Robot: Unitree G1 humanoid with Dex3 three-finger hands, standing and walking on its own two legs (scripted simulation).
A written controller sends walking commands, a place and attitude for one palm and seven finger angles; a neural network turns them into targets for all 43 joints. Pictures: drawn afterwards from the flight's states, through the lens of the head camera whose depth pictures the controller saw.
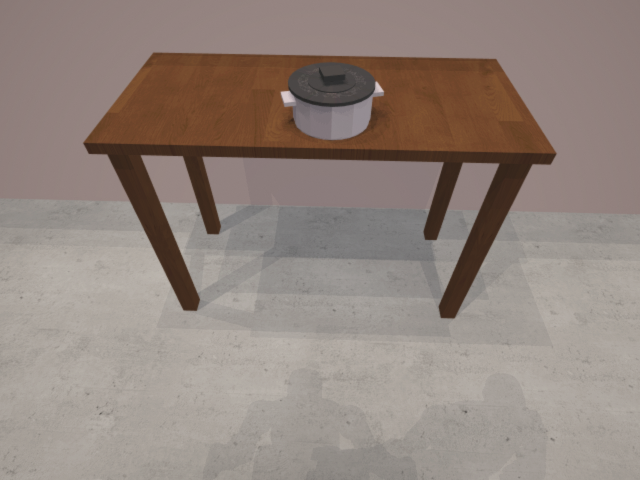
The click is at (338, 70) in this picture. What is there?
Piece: lid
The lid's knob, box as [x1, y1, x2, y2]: [319, 65, 344, 81]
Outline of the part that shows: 340,66 334,65 319,67 319,72 323,80 328,81 344,79 344,73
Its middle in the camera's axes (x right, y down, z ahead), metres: +0.02 -0.37 +0.86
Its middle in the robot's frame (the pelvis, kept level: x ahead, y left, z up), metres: +0.90 +0.03 +0.09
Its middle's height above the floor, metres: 0.86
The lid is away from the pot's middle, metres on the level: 0.00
